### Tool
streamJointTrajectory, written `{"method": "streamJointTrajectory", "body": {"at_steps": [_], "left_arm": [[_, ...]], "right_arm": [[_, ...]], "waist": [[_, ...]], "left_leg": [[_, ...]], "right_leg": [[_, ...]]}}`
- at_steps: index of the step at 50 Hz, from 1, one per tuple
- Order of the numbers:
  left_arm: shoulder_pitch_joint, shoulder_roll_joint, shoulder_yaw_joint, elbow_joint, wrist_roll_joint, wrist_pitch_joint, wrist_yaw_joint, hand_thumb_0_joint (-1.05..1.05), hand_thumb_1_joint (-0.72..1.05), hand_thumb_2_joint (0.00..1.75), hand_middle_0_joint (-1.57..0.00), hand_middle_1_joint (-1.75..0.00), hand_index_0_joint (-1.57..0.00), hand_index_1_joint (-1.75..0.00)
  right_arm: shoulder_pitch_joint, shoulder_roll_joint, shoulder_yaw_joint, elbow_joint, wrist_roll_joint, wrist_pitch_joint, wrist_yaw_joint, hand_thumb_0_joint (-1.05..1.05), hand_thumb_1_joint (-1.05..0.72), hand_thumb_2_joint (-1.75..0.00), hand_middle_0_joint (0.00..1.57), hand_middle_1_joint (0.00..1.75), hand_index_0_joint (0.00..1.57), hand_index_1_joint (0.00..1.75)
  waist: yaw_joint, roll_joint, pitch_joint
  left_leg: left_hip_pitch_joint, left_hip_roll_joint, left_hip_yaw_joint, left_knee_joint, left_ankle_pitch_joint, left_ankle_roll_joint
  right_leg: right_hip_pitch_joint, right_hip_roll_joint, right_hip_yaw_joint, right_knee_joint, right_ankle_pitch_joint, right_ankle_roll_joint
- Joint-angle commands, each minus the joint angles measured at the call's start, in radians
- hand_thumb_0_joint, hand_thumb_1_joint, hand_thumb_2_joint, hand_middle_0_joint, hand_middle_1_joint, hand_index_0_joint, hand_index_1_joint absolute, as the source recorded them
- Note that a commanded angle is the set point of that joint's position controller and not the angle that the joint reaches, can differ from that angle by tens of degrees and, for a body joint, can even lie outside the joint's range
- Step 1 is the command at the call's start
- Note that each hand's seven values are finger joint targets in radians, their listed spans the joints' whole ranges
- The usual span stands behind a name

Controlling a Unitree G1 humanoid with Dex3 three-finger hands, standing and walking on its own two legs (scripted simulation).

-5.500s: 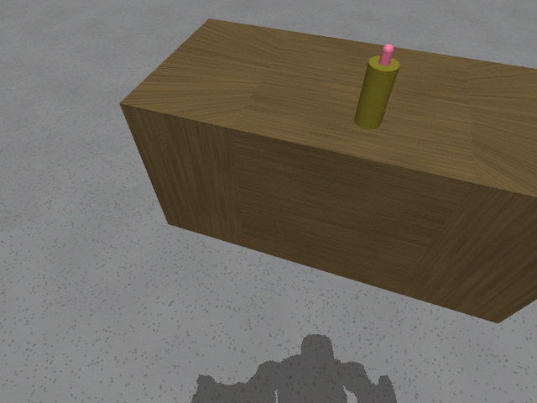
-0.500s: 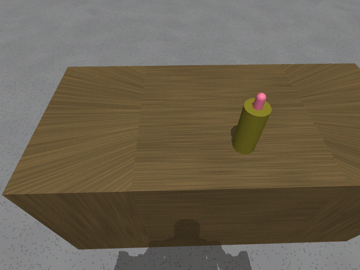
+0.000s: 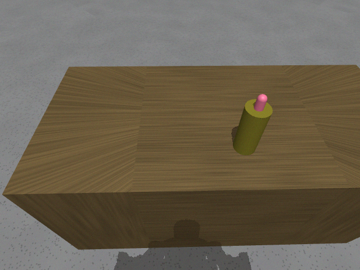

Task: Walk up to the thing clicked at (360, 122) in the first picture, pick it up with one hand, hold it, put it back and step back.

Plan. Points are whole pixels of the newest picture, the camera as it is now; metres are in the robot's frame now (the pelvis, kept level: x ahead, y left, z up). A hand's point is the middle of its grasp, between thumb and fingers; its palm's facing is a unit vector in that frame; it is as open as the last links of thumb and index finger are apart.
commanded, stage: stand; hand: right
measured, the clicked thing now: (252, 123) +0.51 -0.21 -0.02
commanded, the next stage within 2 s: rise first in 0.50 s
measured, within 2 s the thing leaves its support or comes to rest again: neither
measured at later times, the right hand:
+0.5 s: hand out of the picture +0.08 -0.25 -0.16, palm faces -0.01 +0.94 -0.33, open 7.4 cm
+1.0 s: hand (288, 250) +0.18 -0.24 -0.10, palm faces +0.18 +0.93 -0.32, open 14.1 cm
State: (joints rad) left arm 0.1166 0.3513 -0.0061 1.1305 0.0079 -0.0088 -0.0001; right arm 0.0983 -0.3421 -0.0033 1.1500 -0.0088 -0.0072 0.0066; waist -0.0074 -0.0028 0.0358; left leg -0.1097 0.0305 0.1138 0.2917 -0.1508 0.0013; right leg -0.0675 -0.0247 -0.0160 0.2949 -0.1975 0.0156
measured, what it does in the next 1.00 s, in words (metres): stands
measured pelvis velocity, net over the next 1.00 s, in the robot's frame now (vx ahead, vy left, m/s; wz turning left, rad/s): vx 0.00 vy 0.00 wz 0.03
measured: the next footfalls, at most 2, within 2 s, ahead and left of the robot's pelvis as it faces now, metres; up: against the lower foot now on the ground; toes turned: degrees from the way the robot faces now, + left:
none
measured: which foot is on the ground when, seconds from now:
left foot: down 0.00-1.00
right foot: down 0.00-1.00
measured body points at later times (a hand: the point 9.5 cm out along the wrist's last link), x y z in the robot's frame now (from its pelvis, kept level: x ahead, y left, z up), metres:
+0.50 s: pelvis +0.00 +0.00 +0.00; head +0.01 +0.00 +0.45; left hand +0.08 +0.30 -0.13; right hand +0.08 -0.30 -0.13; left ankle +0.01 +0.11 -0.75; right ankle -0.02 -0.13 -0.75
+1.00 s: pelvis +0.00 +0.00 -0.01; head +0.01 +0.00 +0.44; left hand +0.14 +0.28 -0.11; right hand +0.17 -0.29 -0.08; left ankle +0.01 +0.11 -0.75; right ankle -0.02 -0.13 -0.75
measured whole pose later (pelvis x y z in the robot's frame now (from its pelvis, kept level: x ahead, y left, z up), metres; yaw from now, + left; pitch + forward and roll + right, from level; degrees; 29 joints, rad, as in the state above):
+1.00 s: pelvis +0.00 +0.00 -0.01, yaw +2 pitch +2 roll +0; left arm 0.15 0.25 0.09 0.77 -0.05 -0.03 0.07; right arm 0.18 -0.29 -0.13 0.64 0.06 -0.05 -0.07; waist -0.01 -0.01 -0.01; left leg -0.24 0.02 0.08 0.38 -0.18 0.01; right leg -0.19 -0.04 -0.04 0.40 -0.24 0.01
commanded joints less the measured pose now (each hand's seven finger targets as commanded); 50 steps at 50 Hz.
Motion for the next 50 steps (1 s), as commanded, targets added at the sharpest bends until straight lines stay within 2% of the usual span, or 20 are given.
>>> {"method": "streamJointTrajectory", "body": {"at_steps": [1,5,15,22,29,30,31,32,33,34,35,36,37,38,40,42,43,45,47,50], "left_arm": [[-0.038,0.211,0.038,-0.059,0.004,-0.022,0.012,0.0,0.9,0.9,-0.2,-0.3,-0.2,-0.3],[-0.037,0.21,0.037,-0.059,0.003,-0.023,0.011,0.0,0.9,0.9,-0.2,-0.3,-0.2,-0.3],[-0.038,0.212,0.038,-0.061,0.003,-0.023,0.013,0.0,0.9,0.9,-0.2,-0.3,-0.2,-0.3],[-0.031,0.204,0.036,-0.058,0.001,-0.022,0.013,0.0,0.9,0.9,-0.2,-0.3,-0.2,-0.3],[-0.032,0.21,0.038,-0.063,0.004,-0.025,0.012,0.0,0.9,0.9,-0.2,-0.3,-0.2,-0.3],[-0.031,0.213,0.038,-0.063,0.004,-0.025,0.013,0.0,0.82,0.82,-0.12,-0.22,-0.12,-0.22],[-0.382,0.032,0.03,-0.414,-0.084,-0.131,0.02,0.0,0.74,0.74,-0.04,-0.14,-0.04,-0.14],[-0.331,0.058,0.016,-0.397,-0.104,-0.144,0.043,0.0,0.66,0.66,-0.02,-0.06,-0.01,-0.06],[-0.248,0.152,0.065,-0.324,-0.099,-0.13,0.059,0.0,0.58,0.58,-0.02,-0.04,0.0,-0.05],[-0.15,0.204,0.117,-0.254,-0.098,-0.108,0.065,0.0,0.5,0.5,-0.02,-0.04,0.0,-0.06],[-0.127,0.198,0.139,-0.319,-0.093,-0.1,0.068,0.0,0.42,0.42,-0.03,-0.04,-0.02,-0.05],[-0.106,0.2,0.15,-0.348,-0.093,-0.099,0.079,0.0,0.34,0.34,-0.03,-0.04,-0.02,-0.05],[-0.124,0.159,0.135,-0.325,-0.087,-0.098,0.082,0.0,0.26,0.26,-0.03,-0.05,-0.03,-0.05],[-0.065,0.117,0.133,-0.28,-0.079,-0.091,0.081,0.0,0.18,0.22,-0.04,-0.05,-0.04,-0.05],[-0.036,0.113,0.181,-0.286,-0.05,-0.082,0.074,0.0,0.11,0.18,-0.04,-0.06,-0.05,-0.05],[0.021,0.104,0.178,-0.371,-0.046,-0.074,0.073,0.0,0.02,0.13,-0.05,-0.06,-0.06,-0.04],[0.02,0.097,0.171,-0.41,-0.047,-0.069,0.074,0.0,0.0,0.12,-0.05,-0.06,-0.06,-0.04],[0.005,0.044,0.141,-0.409,-0.053,-0.059,0.072,0.0,-0.09,0.1,-0.05,-0.06,-0.06,-0.04],[-0.062,0.025,0.131,-0.504,-0.055,-0.065,0.076,0.0,-0.21,0.1,-0.05,-0.05,-0.05,-0.05],[-0.062,0.034,0.127,-0.568,-0.054,-0.07,0.084,0.0,-0.4,0.07,-0.06,-0.05,-0.06,-0.05]], "right_arm": [[-0.048,-0.215,-0.039,-0.058,-0.002,-0.025,-0.012,0.0,-0.9,-0.9,0.2,0.3,0.2,0.3],[-0.04,-0.214,-0.037,-0.056,-0.003,-0.024,-0.01,0.0,-0.9,-0.9,0.2,0.3,0.2,0.3],[-0.044,-0.215,-0.037,-0.058,-0.002,-0.027,-0.012,0.0,-0.9,-0.9,0.2,0.3,0.2,0.3],[-0.043,-0.217,-0.036,-0.057,-0.002,-0.025,-0.012,0.0,-0.9,-0.9,0.2,0.3,0.2,0.3],[-0.041,-0.215,-0.036,-0.062,-0.002,-0.027,-0.012,0.0,-0.9,-0.9,0.2,0.3,0.2,0.3],[-0.047,-0.213,-0.036,-0.063,-0.001,-0.027,-0.012,0.0,-0.82,-0.82,0.12,0.22,0.12,0.22],[-0.397,-0.022,-0.008,-0.413,0.084,-0.098,-0.024,0.0,-0.74,-0.74,0.07,0.14,0.06,0.14],[-0.333,-0.066,-0.008,-0.462,0.113,-0.137,-0.043,0.0,-0.66,-0.66,0.07,0.06,0.06,0.06],[-0.206,-0.19,-0.086,-0.324,0.099,-0.127,-0.065,0.0,-0.58,-0.58,0.07,0.05,0.06,0.05],[-0.137,-0.212,-0.115,-0.26,0.095,-0.114,-0.066,0.0,-0.5,-0.5,0.07,0.04,0.06,0.04],[-0.125,-0.218,-0.151,-0.267,0.1,-0.11,-0.073,0.0,-0.42,-0.42,0.07,0.04,0.06,0.04],[-0.119,-0.226,-0.164,-0.299,0.097,-0.117,-0.083,0.0,-0.34,-0.34,0.07,0.04,0.06,0.04],[-0.161,-0.206,-0.158,-0.363,0.093,-0.125,-0.084,0.0,-0.28,-0.26,0.07,0.04,0.06,0.04],[-0.129,-0.187,-0.157,-0.397,0.087,-0.123,-0.083,0.0,-0.21,-0.2,0.07,0.04,0.06,0.04],[0.014,-0.179,-0.209,-0.366,0.059,-0.099,-0.079,0.0,-0.15,-0.18,0.07,0.05,0.06,0.05],[0.079,-0.185,-0.22,-0.475,0.059,-0.092,-0.082,0.0,-0.04,-0.16,0.06,0.05,0.06,0.05],[0.07,-0.169,-0.205,-0.524,0.061,-0.09,-0.083,0.0,0.01,-0.15,0.06,0.05,0.06,0.05],[0.067,-0.13,-0.182,-0.557,0.065,-0.08,-0.082,0.0,0.1,-0.13,0.06,0.05,0.06,0.05],[0.041,-0.103,-0.165,-0.654,0.071,-0.082,-0.084,0.0,0.2,-0.11,0.05,0.05,0.05,0.05],[0.058,-0.133,-0.183,-0.698,0.064,-0.086,-0.089,0.0,0.36,-0.08,0.05,0.05,0.05,0.05]], "waist": [[0.001,0.001,-0.059],[-0.001,-0.003,-0.057],[0.001,0.001,-0.076],[0.003,-0.006,-0.049],[0.001,0.005,-0.068],[0.002,0.001,-0.068],[0.021,-0.083,-0.052],[-0.011,-0.019,-0.1],[-0.021,0.016,-0.046],[0.006,0.018,-0.015],[0.013,0.061,-0.133],[0.013,0.062,-0.216],[-0.002,0.016,-0.24],[-0.007,-0.031,-0.233],[-0.001,-0.014,-0.234],[-0.008,-0.028,-0.281],[-0.002,-0.038,-0.265],[-0.014,-0.041,-0.189],[-0.015,-0.029,-0.165],[-0.02,0.001,-0.111]], "left_leg": [[0.071,0.135,-0.13,-0.034,0.123,0.009],[0.06,0.131,-0.128,-0.034,0.093,0.011],[0.081,0.137,-0.132,-0.025,0.169,0.014],[0.069,0.134,-0.132,-0.031,0.153,0.011],[0.073,0.135,-0.132,-0.028,0.145,0.015],[0.077,0.138,-0.134,-0.026,0.158,0.014],[-0.099,-0.006,-0.057,0.083,0.119,0.006],[-0.023,-0.007,-0.048,0.046,0.068,0.007],[-0.038,-0.008,-0.048,0.034,0.019,0.006],[-0.085,-0.003,-0.045,0.056,0.021,-0.001],[-0.037,-0.006,-0.041,0.077,0.094,-0.009],[-0.011,-0.004,-0.043,0.091,0.151,-0.007],[-0.008,-0.001,-0.05,0.105,0.17,-0.002],[-0.019,0.002,-0.062,0.108,0.171,0.004],[-0.02,-0.01,-0.061,0.112,0.185,0.008],[0.029,-0.017,-0.053,0.098,0.226,0.009],[0.027,-0.018,-0.054,0.086,0.225,0.009],[0.0,-0.02,-0.046,0.072,0.168,0.006],[-0.012,-0.019,-0.045,0.056,0.118,0.006],[-0.026,-0.014,-0.045,0.035,0.047,0.004]], "right_leg": [[-0.057,-0.117,0.089,-0.051,0.145,-0.036],[-0.052,-0.122,0.096,-0.062,0.133,-0.035],[-0.037,-0.123,0.088,-0.044,0.191,-0.036],[-0.051,-0.12,0.085,-0.057,0.169,-0.032],[-0.037,-0.124,0.089,-0.056,0.178,-0.033],[-0.037,-0.124,0.085,-0.053,0.182,-0.033],[-0.153,0.019,-0.012,0.063,0.139,-0.027],[-0.075,0.011,-0.007,0.028,0.101,-0.024],[-0.114,0.012,-0.011,0.023,0.064,-0.031],[-0.127,0.018,-0.021,0.045,0.055,-0.033],[-0.119,0.022,-0.022,0.074,0.117,-0.037],[-0.091,0.022,-0.015,0.082,0.174,-0.035],[-0.09,0.026,-0.02,0.092,0.192,-0.031],[-0.096,0.032,-0.023,0.09,0.194,-0.031],[-0.115,0.028,-0.022,0.087,0.203,-0.034],[-0.086,0.026,-0.025,0.071,0.243,-0.026],[-0.089,0.025,-0.029,0.067,0.242,-0.025],[-0.123,0.024,-0.03,0.055,0.185,-0.026],[-0.138,0.022,-0.032,0.043,0.138,-0.03],[-0.155,0.021,-0.029,0.028,0.075,-0.034]]}}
